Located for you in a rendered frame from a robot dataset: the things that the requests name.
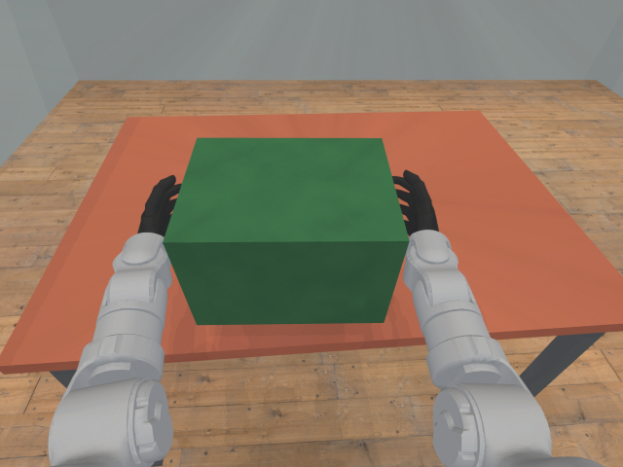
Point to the robot right upper arm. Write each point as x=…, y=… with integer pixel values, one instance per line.
x=493, y=425

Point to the table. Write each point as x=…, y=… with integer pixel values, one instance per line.
x=532, y=271

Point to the left robot forearm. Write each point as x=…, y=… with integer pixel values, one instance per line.
x=129, y=327

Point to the robot left upper arm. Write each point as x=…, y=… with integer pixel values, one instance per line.
x=124, y=423

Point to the right robot forearm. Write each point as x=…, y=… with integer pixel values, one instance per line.
x=459, y=345

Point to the carton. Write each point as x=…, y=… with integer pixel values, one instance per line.
x=287, y=231

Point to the left robot hand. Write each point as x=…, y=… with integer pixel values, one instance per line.
x=156, y=216

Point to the right robot hand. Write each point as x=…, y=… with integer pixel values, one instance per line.
x=420, y=212

